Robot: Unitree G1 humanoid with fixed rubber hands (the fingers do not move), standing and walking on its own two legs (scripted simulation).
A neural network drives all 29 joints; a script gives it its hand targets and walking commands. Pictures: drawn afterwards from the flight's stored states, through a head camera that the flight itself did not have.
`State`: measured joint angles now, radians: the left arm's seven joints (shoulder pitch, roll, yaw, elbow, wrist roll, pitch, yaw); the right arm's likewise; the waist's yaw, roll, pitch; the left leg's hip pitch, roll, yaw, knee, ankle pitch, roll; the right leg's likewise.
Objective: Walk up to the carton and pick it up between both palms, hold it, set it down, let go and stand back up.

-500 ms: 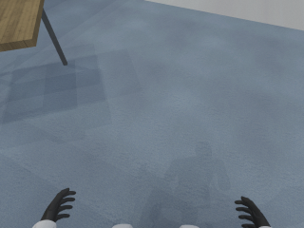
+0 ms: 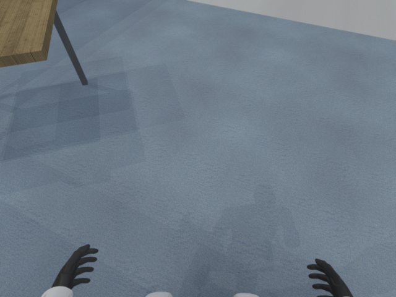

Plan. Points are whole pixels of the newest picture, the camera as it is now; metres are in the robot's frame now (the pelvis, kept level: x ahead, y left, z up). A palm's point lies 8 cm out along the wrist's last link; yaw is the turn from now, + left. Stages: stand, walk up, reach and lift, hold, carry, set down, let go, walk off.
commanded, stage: stand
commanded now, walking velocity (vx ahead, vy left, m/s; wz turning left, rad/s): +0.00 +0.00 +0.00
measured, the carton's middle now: out of the picture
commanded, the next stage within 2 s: walk up in 0.70 s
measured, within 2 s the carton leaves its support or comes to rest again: neither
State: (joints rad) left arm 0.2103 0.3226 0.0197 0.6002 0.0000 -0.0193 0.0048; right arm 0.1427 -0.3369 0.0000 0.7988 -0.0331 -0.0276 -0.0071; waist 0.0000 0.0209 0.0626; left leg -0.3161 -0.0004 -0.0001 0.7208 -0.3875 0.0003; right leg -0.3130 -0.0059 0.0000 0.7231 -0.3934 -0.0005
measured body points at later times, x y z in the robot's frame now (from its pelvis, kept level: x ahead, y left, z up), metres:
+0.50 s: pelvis +0.00 +0.00 +0.00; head +0.02 -0.01 +0.45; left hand +0.16 +0.28 -0.08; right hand +0.13 -0.28 -0.11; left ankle +0.00 +0.12 -0.72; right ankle +0.00 -0.12 -0.72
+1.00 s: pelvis -0.02 +0.01 +0.00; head -0.02 +0.00 +0.45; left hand +0.11 +0.31 -0.07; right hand +0.12 -0.29 -0.11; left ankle -0.01 +0.13 -0.68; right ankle +0.00 -0.12 -0.72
